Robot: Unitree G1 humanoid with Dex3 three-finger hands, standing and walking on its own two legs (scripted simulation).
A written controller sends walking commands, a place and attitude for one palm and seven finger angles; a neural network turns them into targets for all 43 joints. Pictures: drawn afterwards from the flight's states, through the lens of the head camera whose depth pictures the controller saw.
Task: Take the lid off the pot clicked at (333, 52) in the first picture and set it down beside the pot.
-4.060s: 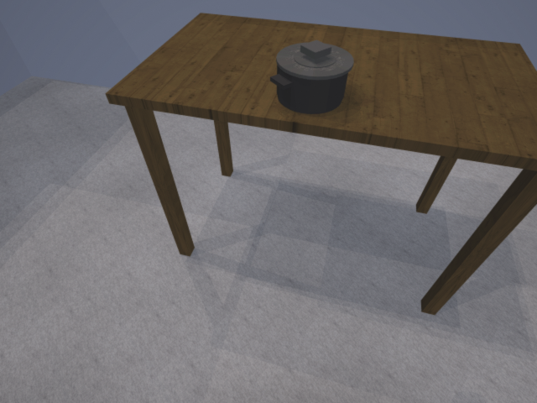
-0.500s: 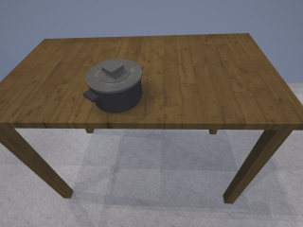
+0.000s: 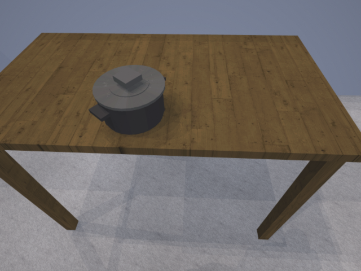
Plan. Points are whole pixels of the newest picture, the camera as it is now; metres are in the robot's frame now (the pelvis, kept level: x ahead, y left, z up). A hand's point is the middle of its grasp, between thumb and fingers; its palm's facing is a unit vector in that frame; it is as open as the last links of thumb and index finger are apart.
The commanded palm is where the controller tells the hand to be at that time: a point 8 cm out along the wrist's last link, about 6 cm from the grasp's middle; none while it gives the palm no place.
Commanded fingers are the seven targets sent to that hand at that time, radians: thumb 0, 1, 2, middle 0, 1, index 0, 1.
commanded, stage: look again from close up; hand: left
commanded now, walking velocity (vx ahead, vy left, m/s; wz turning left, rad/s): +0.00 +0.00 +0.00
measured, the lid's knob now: (127, 77) +0.52 +0.17 +0.16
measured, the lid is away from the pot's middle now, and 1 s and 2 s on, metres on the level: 0.00 0.00 0.00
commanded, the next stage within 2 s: lift the closed hand beside the body in 0.34 s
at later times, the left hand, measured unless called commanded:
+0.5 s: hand out of the picture +0.04 +0.18 -0.15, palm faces +0.11 -0.97 -0.24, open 7.3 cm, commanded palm +0.10 +0.23 -0.05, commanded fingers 0.00 0.90 0.90 -0.38 -0.49 -0.38 -0.49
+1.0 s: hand (56, 265) +0.13 +0.24 +0.02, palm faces +0.31 -0.90 -0.32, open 3.2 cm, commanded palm +0.08 +0.27 +0.07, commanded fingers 0.00 0.90 0.90 -1.30 -1.50 -1.30 -1.50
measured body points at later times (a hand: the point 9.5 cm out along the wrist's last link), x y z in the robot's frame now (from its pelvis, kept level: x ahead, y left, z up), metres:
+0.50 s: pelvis +0.00 -0.01 +0.00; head +0.02 -0.02 +0.45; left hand +0.04 +0.23 -0.14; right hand +0.02 -0.23 -0.16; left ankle -0.02 +0.12 -0.74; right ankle +0.01 -0.10 -0.74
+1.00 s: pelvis +0.00 +0.01 +0.01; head -0.01 +0.01 +0.46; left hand +0.11 +0.28 +0.05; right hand +0.22 -0.20 -0.05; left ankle -0.02 +0.12 -0.74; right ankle +0.01 -0.10 -0.74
